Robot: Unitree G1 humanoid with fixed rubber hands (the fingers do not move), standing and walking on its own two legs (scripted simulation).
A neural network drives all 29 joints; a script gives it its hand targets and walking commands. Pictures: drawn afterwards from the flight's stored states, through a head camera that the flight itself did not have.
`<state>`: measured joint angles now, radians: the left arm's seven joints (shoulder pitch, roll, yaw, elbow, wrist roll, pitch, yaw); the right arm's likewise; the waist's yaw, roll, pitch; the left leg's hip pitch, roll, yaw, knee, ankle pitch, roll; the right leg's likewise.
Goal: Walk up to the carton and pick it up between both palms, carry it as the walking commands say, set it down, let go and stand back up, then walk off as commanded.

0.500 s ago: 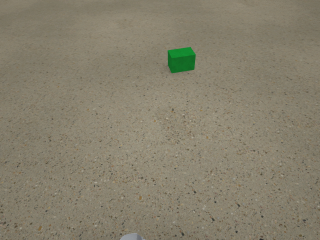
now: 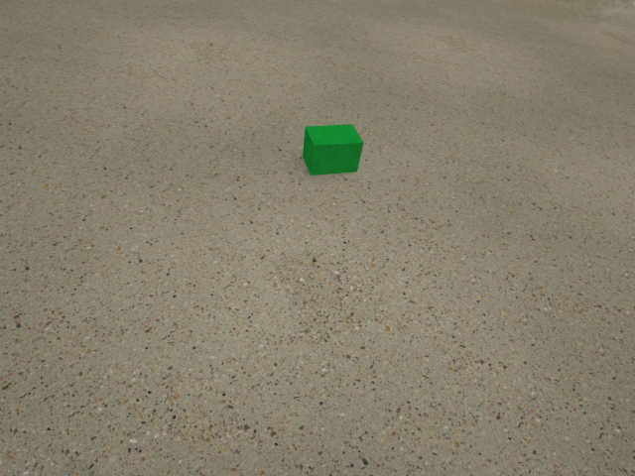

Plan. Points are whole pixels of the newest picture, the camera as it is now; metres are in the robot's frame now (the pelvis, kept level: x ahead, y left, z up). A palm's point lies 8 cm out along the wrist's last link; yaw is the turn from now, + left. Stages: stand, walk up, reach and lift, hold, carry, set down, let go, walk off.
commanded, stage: walk up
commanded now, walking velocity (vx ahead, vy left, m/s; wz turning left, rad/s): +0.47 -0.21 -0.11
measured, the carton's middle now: (331, 149) +1.84 -0.15 -0.69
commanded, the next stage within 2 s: none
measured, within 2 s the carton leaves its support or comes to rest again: neither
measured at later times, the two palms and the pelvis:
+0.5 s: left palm (235, 398) +0.28 +0.12 -0.13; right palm out of the picture +0.18 -0.39 -0.15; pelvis +0.20 -0.13 -0.01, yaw +0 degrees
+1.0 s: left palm (234, 390) +0.29 +0.13 -0.12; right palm (462, 281) +0.54 -0.31 -0.14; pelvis +0.40 -0.10 -0.01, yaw -2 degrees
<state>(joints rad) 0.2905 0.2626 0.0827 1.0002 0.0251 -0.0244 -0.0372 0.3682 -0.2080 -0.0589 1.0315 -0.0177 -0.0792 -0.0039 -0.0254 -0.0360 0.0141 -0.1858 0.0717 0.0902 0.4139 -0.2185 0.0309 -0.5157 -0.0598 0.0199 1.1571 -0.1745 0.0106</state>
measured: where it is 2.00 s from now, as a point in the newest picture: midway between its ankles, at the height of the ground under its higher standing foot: (331, 311)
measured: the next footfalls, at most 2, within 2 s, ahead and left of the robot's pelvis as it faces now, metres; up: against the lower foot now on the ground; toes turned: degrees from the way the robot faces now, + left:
right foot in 0.38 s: +0.28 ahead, -0.22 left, +0.00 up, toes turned -8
left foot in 1.06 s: +0.57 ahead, +0.02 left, +0.00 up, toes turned +5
